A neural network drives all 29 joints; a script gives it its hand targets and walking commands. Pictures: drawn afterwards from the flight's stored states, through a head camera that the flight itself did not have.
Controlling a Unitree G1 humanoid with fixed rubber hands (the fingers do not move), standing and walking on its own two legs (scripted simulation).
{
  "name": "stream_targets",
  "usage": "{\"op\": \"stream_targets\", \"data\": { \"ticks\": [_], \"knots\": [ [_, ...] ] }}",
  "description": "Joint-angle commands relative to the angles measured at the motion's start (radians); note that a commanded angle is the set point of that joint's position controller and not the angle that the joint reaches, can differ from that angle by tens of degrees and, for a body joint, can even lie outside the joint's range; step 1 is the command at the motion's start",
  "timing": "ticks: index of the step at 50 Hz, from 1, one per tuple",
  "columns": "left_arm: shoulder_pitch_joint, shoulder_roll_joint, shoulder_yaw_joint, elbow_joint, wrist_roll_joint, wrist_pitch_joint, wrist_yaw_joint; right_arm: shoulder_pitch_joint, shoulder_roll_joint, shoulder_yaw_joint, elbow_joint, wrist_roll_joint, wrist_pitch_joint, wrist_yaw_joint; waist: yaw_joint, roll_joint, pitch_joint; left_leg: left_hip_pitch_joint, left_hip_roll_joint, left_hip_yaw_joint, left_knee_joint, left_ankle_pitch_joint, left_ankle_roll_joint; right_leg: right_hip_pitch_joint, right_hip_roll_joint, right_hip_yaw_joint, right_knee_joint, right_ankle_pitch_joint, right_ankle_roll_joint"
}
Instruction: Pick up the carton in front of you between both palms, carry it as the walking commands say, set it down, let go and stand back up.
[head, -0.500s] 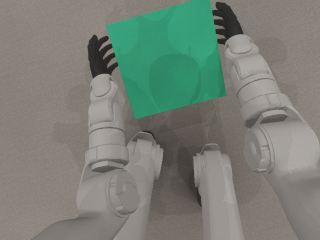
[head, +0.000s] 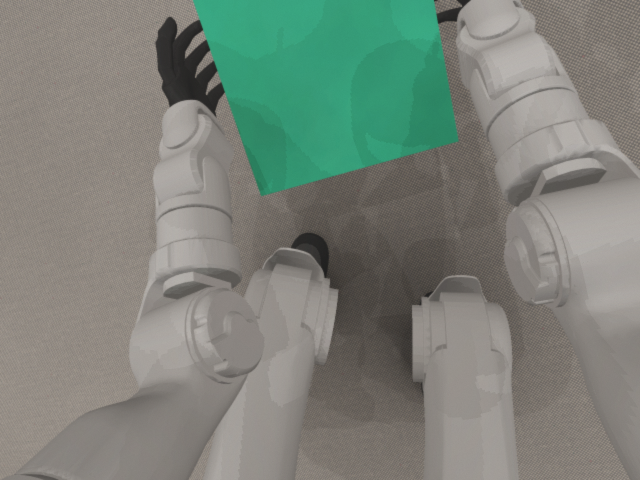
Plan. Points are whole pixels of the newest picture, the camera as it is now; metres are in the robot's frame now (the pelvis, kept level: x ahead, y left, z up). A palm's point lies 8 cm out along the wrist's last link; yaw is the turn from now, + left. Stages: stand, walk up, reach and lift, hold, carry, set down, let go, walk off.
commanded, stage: set down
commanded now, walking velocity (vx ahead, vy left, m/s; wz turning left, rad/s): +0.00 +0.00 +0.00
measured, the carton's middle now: (334, 77) +0.52 +0.08 -0.26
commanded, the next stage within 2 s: none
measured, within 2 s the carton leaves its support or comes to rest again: rests again in 0.64 s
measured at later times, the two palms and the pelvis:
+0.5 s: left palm (191, 96) +0.48 +0.22 -0.16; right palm (475, 10) +0.56 -0.07 -0.18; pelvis +0.00 +0.01 -0.01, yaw +0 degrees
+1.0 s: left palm (200, 111) +0.47 +0.22 -0.18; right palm (472, 20) +0.57 -0.08 -0.21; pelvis +0.00 +0.01 -0.02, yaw +0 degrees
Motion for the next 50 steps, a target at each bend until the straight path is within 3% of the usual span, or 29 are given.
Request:
{"op": "stream_targets", "data": {
  "ticks": [1, 12, 24, 37, 42, 46, 50],
  "knots": [
    [-0.479, -0.638, -0.368, 0.084, -0.036, 0.018, -0.226, -0.33, 0.733, 0.084, -0.108, 0.039, -0.058, 0.184, -0.005, -0.24, -0.936, 0.522, -0.018, 0.222, 0.014, 0.278, 0.062, 0.477, -0.05, -0.021, -0.284, 0.406, -0.018],
    [-0.423, -0.561, -0.275, 0.138, 0.016, 0.025, -0.232, -0.287, 0.614, 0.02, -0.044, -0.018, -0.049, 0.204, -0.033, -0.203, -0.82, 0.495, -0.024, 0.203, 0.018, 0.229, 0.064, 0.358, -0.056, -0.022, -0.276, 0.317, -0.039],
    [-0.387, -0.5, -0.233, 0.168, 0.021, 0.014, -0.229, -0.194, 0.543, -0.022, -0.019, -0.08, -0.041, 0.226, -0.067, -0.189, -0.729, 0.458, -0.028, 0.184, 0.036, 0.228, 0.065, 0.285, -0.073, -0.015, -0.251, 0.327, -0.055],
    [-0.359, -0.416, -0.207, 0.198, -0.007, -0.017, -0.22, -0.122, 0.494, -0.024, 0.008, -0.12, -0.041, 0.229, -0.077, -0.201, -0.654, 0.376, -0.024, 0.185, 0.069, 0.224, 0.067, 0.307, -0.089, 0.012, -0.215, 0.387, -0.064],
    [-0.319, -0.388, -0.187, 0.207, -0.012, -0.027, -0.216, -0.143, 0.446, 0.0, -0.009, -0.111, -0.047, 0.219, -0.055, -0.204, -0.656, 0.376, -0.013, 0.193, 0.08, 0.233, 0.059, 0.355, -0.099, 0.027, -0.203, 0.423, -0.055],
    [-0.21, -0.252, -0.131, 0.229, -0.019, -0.062, -0.171, -0.195, 0.254, 0.037, -0.037, -0.076, -0.067, 0.177, -0.03, -0.215, -0.686, 0.399, 0.008, 0.206, 0.088, 0.267, 0.045, 0.431, -0.121, 0.043, -0.195, 0.481, -0.034],
    [-0.027, 0.154, -0.102, 0.259, -0.087, -0.144, -0.049, -0.206, -0.191, 0.074, -0.049, 0.026, -0.11, 0.061, 0.0, -0.206, -0.734, 0.426, 0.035, 0.22, 0.097, 0.31, 0.019, 0.499, -0.159, 0.061, -0.18, 0.488, -0.015]
  ]
}}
